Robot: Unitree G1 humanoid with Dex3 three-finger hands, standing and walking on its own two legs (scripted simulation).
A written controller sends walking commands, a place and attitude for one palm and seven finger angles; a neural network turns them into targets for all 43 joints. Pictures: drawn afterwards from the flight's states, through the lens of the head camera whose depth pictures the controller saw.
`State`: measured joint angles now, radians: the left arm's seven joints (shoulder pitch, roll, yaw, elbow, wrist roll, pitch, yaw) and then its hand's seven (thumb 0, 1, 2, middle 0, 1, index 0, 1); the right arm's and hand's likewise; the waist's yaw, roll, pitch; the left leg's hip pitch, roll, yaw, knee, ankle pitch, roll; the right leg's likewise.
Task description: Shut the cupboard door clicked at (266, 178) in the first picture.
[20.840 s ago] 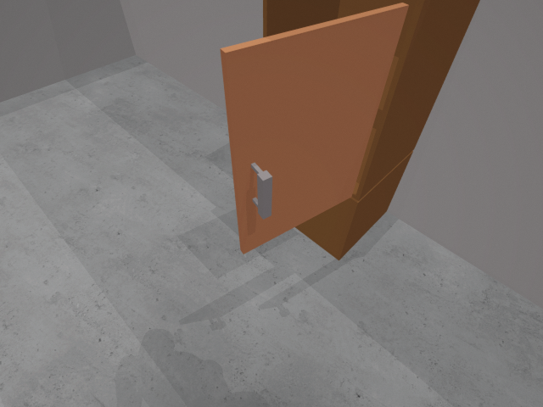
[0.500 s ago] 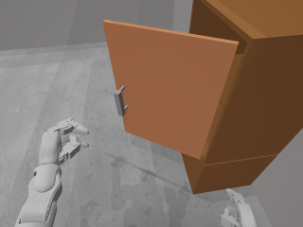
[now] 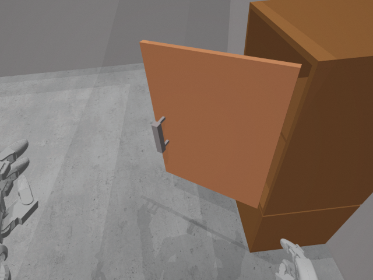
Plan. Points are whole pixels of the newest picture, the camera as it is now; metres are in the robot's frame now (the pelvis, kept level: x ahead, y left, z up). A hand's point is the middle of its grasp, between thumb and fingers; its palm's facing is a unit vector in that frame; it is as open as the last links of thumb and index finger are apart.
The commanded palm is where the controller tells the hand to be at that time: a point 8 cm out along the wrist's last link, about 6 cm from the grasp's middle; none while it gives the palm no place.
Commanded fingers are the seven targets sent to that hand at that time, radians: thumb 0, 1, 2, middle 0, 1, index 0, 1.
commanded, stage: draw the hand back to the body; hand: left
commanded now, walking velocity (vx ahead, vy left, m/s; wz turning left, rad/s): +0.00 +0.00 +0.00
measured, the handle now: (162, 134) +0.61 +0.18 -0.08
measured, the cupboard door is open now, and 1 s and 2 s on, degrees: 57 57 57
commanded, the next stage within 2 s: step back with the hand held close in 0.28 s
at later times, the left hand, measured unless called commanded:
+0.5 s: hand (46, 199) +0.19 +0.26 +0.16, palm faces +0.45 -0.78 -0.44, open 7.4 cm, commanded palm +0.13 +0.30 +0.17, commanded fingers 0.00 0.90 0.90 -0.20 -0.30 -0.20 -0.30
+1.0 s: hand (17, 225) +0.15 +0.29 +0.15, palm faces +0.40 -0.77 -0.49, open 7.4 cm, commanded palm +0.09 +0.32 +0.17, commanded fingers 0.00 0.90 0.90 -0.20 -0.30 -0.20 -0.30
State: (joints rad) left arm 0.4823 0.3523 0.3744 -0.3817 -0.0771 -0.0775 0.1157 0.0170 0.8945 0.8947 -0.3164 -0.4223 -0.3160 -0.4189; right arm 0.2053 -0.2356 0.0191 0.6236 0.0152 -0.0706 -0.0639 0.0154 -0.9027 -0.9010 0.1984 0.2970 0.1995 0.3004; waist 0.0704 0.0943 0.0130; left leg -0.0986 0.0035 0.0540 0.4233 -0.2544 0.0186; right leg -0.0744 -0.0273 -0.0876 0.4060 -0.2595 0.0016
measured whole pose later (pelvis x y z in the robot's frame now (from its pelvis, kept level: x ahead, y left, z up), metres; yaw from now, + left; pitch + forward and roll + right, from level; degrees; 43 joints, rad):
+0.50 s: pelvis -0.01 +0.00 +0.00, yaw +0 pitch -2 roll -1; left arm 0.46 0.35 0.38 -0.35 -0.07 -0.11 0.11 0.02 0.89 0.89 -0.21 -0.30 -0.21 -0.30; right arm 0.19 -0.24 0.01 0.62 0.01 -0.06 -0.07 0.01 -0.90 -0.90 0.20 0.30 0.20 0.30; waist 0.03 0.10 0.01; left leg -0.16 0.02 0.05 0.46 -0.26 0.01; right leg -0.12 -0.01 -0.09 0.40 -0.24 -0.01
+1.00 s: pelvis -0.06 +0.02 -0.01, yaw -1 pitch +0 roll -1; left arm 0.54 0.42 0.43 -0.46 -0.06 -0.16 0.13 0.02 0.89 0.89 -0.21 -0.30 -0.21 -0.30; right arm 0.18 -0.22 0.01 0.53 0.02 0.01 -0.09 0.01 -0.90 -0.90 0.20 0.30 0.20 0.30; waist 0.00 0.03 0.01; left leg -0.35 -0.01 0.08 0.56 -0.23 0.06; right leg -0.33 -0.05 -0.06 0.54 -0.22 0.03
